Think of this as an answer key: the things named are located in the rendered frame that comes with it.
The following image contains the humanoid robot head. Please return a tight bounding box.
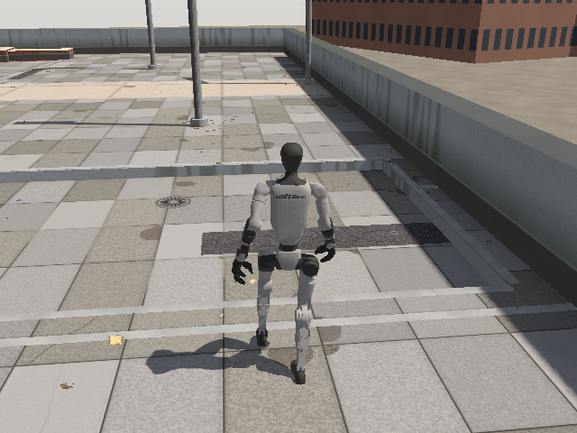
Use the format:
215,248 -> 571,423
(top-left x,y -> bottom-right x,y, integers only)
276,143 -> 307,186

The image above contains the robot right upper arm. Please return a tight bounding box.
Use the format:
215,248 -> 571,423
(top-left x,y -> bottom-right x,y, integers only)
309,182 -> 332,231

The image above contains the robot left upper arm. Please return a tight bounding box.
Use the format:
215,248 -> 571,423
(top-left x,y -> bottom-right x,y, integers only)
247,180 -> 272,232

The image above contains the humanoid robot torso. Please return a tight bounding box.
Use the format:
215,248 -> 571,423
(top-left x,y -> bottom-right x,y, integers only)
270,177 -> 311,271

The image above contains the robot left hand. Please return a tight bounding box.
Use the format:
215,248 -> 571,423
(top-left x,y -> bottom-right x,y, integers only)
232,259 -> 253,285

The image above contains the left robot forearm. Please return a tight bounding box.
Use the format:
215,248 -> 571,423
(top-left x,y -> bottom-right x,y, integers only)
235,218 -> 256,262

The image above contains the right robot forearm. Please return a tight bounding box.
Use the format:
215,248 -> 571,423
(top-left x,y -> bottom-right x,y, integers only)
321,217 -> 335,249

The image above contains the robot right hand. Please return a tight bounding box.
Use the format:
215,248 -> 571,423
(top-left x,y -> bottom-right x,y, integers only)
315,244 -> 335,263

